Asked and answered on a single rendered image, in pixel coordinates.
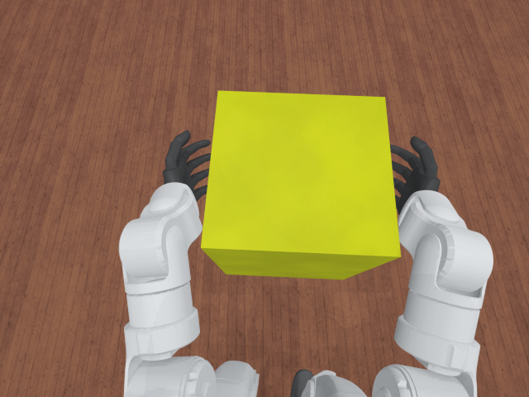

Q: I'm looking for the robot right foot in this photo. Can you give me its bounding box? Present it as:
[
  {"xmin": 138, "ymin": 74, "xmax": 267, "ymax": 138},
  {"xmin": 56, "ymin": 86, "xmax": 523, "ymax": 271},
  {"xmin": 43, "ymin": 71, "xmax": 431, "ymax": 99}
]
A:
[{"xmin": 290, "ymin": 369, "xmax": 313, "ymax": 397}]

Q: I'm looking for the robot right forearm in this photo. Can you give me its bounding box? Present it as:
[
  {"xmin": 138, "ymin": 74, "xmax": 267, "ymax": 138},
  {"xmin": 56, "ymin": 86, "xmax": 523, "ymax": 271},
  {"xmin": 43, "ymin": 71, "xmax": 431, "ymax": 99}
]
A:
[{"xmin": 394, "ymin": 190, "xmax": 493, "ymax": 397}]

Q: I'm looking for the robot left upper arm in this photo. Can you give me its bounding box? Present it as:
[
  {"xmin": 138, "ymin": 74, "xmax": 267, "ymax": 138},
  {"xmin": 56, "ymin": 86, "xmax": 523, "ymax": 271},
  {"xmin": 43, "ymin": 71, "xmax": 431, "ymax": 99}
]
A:
[{"xmin": 126, "ymin": 356, "xmax": 217, "ymax": 397}]

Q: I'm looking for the right robot thigh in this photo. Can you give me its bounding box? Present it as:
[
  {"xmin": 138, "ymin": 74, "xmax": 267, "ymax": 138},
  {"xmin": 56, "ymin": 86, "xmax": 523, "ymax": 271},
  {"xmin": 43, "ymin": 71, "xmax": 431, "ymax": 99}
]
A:
[{"xmin": 305, "ymin": 375, "xmax": 367, "ymax": 397}]

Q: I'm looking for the left robot hand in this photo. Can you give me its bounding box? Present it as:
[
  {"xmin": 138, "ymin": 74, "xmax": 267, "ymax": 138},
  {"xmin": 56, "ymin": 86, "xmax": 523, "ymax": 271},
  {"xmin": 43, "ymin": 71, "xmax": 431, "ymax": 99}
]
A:
[{"xmin": 163, "ymin": 130, "xmax": 211, "ymax": 201}]

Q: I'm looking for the robot right upper arm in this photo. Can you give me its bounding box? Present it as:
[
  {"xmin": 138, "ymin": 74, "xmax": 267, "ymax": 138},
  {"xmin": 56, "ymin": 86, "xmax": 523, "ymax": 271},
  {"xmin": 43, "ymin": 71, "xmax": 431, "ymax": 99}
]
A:
[{"xmin": 372, "ymin": 364, "xmax": 469, "ymax": 397}]

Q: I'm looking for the right robot hand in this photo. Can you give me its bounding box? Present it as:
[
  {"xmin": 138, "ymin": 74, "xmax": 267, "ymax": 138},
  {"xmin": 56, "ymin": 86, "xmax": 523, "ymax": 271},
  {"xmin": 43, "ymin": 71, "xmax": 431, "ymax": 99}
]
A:
[{"xmin": 390, "ymin": 136, "xmax": 441, "ymax": 215}]

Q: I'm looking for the carton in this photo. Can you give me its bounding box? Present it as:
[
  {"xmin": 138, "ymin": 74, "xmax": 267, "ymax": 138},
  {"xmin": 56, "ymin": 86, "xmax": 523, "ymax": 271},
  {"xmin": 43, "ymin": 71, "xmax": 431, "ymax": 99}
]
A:
[{"xmin": 201, "ymin": 91, "xmax": 401, "ymax": 280}]

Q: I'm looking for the robot left forearm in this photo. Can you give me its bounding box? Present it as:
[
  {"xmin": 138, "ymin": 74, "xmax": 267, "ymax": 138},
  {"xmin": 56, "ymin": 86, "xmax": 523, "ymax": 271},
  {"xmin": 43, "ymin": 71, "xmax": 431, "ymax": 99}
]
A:
[{"xmin": 119, "ymin": 182, "xmax": 203, "ymax": 397}]

